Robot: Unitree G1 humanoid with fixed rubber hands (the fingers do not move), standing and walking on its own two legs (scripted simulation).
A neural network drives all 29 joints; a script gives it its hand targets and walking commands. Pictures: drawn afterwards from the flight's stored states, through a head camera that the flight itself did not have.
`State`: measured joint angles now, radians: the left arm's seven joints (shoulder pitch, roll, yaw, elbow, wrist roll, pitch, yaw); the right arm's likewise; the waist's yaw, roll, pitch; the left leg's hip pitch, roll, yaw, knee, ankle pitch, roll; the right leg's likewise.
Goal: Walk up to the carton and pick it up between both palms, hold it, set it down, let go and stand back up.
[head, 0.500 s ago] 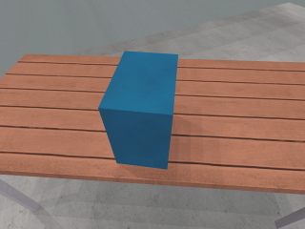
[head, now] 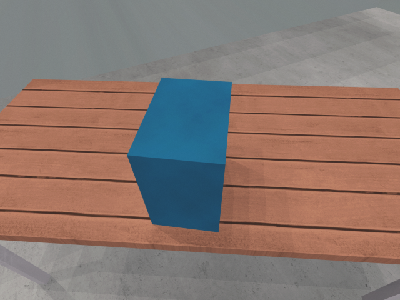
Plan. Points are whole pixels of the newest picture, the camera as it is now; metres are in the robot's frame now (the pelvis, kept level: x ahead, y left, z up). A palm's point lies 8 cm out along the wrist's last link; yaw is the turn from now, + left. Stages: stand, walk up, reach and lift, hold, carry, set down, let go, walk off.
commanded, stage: stand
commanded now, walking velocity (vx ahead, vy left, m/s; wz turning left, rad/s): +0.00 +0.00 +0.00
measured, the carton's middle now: (190, 156) +0.43 +0.06 +0.03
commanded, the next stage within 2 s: walk up in 0.04 s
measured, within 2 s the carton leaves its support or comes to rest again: neither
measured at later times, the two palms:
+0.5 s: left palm out of the picture +0.00 +0.22 -0.16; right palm out of the picture +0.01 -0.22 -0.14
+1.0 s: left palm out of the picture +0.01 +0.25 -0.16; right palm out of the picture +0.07 -0.23 -0.14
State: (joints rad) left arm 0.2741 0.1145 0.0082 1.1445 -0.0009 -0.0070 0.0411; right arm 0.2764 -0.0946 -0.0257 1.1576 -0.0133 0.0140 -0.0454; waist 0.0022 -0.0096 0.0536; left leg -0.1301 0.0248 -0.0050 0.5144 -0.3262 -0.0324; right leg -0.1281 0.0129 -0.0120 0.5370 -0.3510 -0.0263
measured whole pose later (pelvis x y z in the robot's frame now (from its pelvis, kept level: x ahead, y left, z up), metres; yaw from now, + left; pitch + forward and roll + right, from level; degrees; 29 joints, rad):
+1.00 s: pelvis +0.00 +0.00 -0.02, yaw +8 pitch -2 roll +0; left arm 0.24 0.24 0.02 0.93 0.01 0.06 0.02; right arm 0.31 -0.15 -0.03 0.89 -0.03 -0.01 -0.05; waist 0.02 -0.04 0.08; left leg -0.27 -0.01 -0.08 0.71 -0.40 -0.02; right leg -0.19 -0.04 -0.14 0.69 -0.46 -0.02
